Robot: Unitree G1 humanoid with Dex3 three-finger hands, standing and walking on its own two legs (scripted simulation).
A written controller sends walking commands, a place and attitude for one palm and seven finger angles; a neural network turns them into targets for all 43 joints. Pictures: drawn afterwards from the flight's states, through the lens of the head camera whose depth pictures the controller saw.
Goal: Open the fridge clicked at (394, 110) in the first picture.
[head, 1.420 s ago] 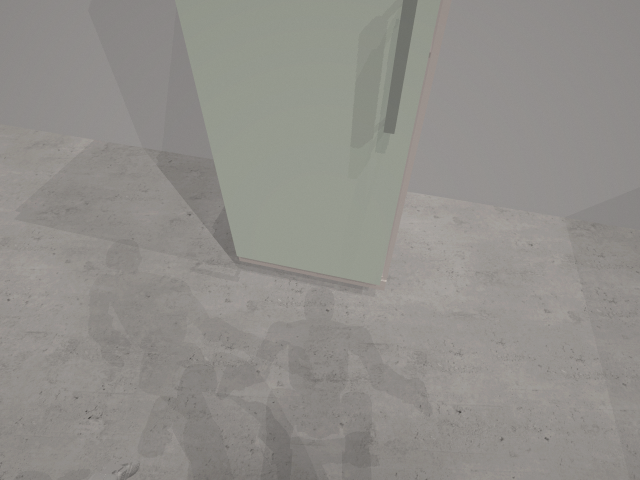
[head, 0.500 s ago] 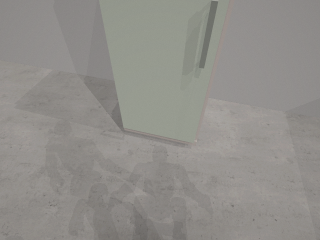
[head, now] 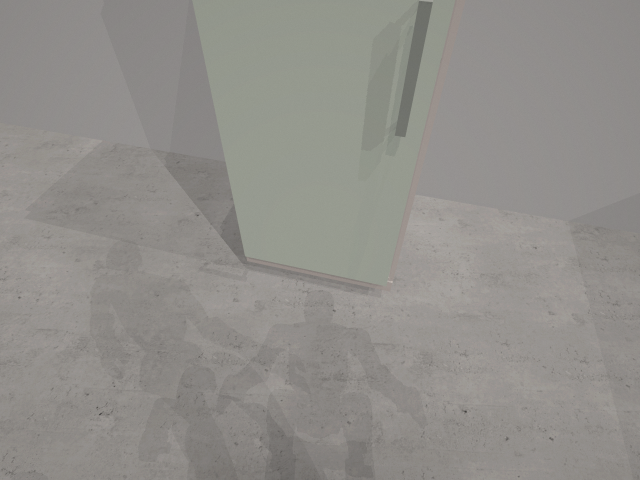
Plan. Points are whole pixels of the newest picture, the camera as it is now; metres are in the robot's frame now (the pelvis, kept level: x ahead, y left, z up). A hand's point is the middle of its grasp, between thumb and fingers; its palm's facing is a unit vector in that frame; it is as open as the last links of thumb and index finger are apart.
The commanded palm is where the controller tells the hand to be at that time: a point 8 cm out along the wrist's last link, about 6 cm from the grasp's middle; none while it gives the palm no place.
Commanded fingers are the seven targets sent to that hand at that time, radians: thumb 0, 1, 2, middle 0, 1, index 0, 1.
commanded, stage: look at it before walking up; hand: right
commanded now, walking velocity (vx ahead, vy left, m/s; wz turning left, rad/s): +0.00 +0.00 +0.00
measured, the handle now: (412, 70) +0.86 -0.14 +0.12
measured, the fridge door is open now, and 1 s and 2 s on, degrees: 0 0 0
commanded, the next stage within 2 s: turn to face it in 0.02 s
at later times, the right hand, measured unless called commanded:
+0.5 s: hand out of the picture +0.05 -0.22 -0.17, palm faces +0.05 +0.96 -0.28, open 7.4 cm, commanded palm none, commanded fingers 0.00 -0.90 -0.90 0.20 0.30 0.20 0.30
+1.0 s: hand out of the picture -0.04 -0.18 -0.20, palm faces +0.13 +0.98 -0.18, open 7.4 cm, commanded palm none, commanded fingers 0.00 -0.90 -0.90 0.20 0.30 0.20 0.30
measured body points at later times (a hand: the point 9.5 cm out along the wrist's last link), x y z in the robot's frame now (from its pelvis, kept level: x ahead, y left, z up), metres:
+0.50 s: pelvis +0.00 +0.00 -0.01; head +0.01 +0.00 +0.44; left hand +0.08 +0.26 -0.15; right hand +0.05 -0.27 -0.15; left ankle +0.01 +0.12 -0.75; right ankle +0.00 -0.12 -0.75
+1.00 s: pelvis +0.03 +0.00 -0.02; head +0.02 -0.02 +0.43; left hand +0.06 +0.23 -0.16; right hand -0.04 -0.24 -0.18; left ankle +0.00 +0.11 -0.73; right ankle +0.00 -0.13 -0.75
